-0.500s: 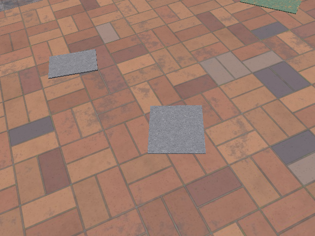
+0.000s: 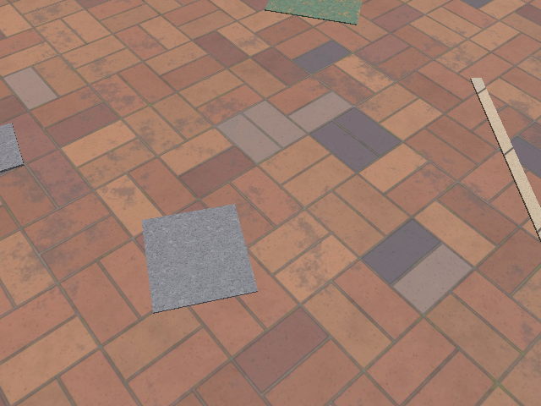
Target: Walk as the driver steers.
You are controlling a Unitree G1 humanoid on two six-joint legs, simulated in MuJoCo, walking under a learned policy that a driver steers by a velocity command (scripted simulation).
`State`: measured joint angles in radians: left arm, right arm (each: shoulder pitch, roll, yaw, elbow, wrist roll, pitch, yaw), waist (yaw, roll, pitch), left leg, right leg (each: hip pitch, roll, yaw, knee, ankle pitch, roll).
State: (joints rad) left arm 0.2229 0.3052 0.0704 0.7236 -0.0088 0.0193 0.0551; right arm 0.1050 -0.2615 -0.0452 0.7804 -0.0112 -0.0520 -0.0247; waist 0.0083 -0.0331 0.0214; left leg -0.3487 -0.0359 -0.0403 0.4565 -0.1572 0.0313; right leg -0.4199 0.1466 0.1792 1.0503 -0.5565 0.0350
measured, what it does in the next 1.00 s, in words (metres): steps on the spot, turning left: right foot, then left foot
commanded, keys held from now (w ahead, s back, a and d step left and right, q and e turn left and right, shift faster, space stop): no key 0.16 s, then q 0.50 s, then w+q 0.30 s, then w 0.04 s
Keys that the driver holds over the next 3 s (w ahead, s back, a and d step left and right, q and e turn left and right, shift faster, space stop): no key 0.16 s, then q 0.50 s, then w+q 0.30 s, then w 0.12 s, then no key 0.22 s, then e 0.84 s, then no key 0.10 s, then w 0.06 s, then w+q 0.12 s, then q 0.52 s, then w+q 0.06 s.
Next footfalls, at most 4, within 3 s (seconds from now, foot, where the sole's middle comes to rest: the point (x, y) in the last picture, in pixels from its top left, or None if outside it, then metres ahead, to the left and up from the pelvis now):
0.24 right None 0.04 -0.14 -0.78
0.60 left None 0.04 0.12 -0.78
1.14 right None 0.26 -0.03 -0.78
1.52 left None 0.24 0.21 -0.78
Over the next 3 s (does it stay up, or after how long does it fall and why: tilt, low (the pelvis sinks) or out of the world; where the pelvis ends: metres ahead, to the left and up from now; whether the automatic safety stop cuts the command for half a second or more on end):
stays up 0.37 0.04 0.00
